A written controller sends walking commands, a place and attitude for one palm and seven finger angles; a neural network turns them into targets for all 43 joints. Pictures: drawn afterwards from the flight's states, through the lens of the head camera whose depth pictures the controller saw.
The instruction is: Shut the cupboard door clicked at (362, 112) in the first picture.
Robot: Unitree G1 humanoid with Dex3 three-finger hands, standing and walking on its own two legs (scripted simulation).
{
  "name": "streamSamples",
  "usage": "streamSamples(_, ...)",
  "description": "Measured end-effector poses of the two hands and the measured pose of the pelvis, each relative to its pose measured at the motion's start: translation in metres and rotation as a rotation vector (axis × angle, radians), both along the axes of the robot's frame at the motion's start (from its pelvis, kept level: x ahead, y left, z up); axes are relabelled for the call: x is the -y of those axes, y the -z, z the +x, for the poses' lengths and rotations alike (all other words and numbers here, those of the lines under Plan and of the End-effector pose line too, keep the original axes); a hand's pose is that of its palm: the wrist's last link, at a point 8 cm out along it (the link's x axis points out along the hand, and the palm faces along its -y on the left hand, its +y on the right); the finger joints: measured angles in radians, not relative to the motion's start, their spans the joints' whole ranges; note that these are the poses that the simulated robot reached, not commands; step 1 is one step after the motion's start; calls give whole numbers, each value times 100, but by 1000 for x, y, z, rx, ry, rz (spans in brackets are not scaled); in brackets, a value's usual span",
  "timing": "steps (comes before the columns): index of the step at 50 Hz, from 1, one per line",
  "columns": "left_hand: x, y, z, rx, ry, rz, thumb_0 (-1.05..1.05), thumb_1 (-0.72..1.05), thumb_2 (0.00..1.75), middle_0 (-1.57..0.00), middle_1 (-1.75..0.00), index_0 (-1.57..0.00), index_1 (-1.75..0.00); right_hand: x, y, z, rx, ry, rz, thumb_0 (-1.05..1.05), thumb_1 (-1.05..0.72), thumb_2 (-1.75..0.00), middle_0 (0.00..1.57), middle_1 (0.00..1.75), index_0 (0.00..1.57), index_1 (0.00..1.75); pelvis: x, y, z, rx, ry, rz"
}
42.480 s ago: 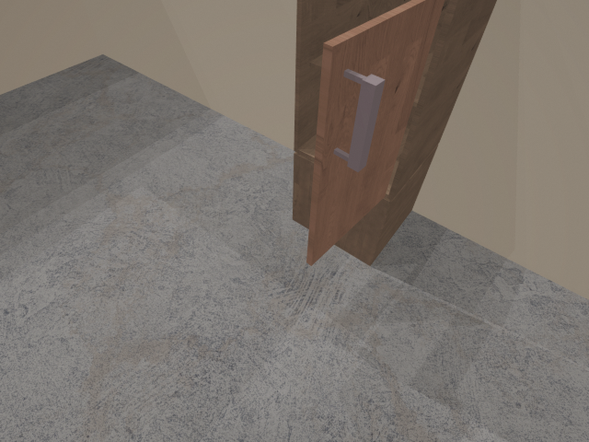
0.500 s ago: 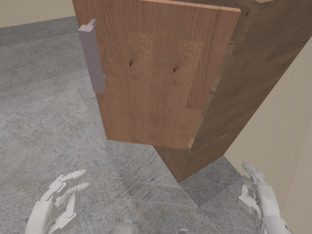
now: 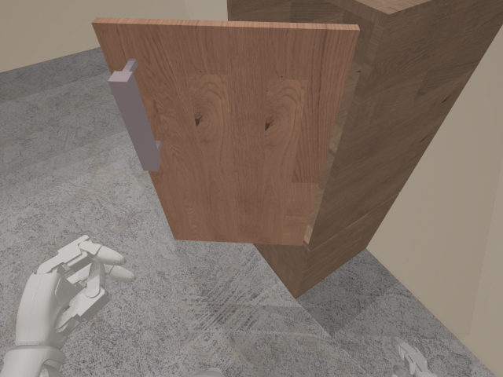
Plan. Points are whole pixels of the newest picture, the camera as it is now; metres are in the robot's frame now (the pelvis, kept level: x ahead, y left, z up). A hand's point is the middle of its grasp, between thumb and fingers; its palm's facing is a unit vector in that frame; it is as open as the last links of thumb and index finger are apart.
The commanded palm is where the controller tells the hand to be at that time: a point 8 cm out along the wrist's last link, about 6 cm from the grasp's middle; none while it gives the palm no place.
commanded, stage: raise the hand and make a fist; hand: left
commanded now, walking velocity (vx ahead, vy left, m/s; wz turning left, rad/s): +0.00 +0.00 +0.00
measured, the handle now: (142, 118) +0.48 +0.22 +0.16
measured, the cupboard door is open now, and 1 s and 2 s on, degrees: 53 53 53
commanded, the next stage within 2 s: bring the fist close to the handle in 0.98 s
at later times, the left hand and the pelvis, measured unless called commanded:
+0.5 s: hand (98, 261) +0.23 +0.21 +0.14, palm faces -0.01 -1.00 -0.05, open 3.1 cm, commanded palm +0.21 +0.26 +0.15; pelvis +0.01 +0.02 +0.03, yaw +0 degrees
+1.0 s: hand (87, 248) +0.23 +0.20 +0.17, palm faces +0.08 -0.99 -0.07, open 3.1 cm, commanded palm +0.20 +0.25 +0.16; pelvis +0.00 +0.00 +0.04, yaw +1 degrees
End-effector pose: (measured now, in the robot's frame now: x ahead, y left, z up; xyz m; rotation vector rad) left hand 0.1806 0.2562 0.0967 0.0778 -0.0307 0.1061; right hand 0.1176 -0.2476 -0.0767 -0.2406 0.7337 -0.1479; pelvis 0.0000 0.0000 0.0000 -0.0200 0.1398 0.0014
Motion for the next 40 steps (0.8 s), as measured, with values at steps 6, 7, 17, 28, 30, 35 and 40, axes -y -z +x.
streamSamples(6,20,5,12,-41,158,-37,1,90,90,-99,-116,-99,-117,-4,-16,27,93,-10,-21,1,-90,-90,20,30,20,30,-9,-4,2,10,0,-5)
streamSamples(7,20,5,14,-53,166,-35,1,90,90,-101,-118,-101,-119,-7,-21,33,115,-9,-18,1,-90,-90,20,30,20,30,-10,-6,3,14,2,-4)
streamSamples(17,-9,-45,23,81,45,-11,1,90,90,-120,-138,-119,-139,-55,-49,81,248,-124,68,1,-90,-90,20,30,20,30,-17,-18,12,70,-9,-10)
streamSamples(28,-11,-56,33,-4,78,-9,2,90,90,-129,-148,-128,-148,-65,-53,73,205,-139,80,1,-90,-90,20,30,20,30,-19,-30,12,118,-8,-4)
streamSamples(30,-16,-69,35,49,56,2,2,90,90,-129,-149,-129,-149,-62,-52,69,193,-137,76,1,-90,-90,20,30,20,30,-18,-31,11,127,-10,-4)
streamSamples(35,-12,-80,40,61,79,-12,1,90,90,-130,-149,-129,-150,-52,-49,58,173,-113,76,1,-90,-90,20,30,20,30,-17,-35,8,143,-9,-2)
streamSamples(40,3,-53,36,-94,120,-50,1,90,90,-130,-150,-130,-150,-41,-50,50,166,-72,69,1,-90,-90,20,30,20,30,-15,-37,5,147,4,6)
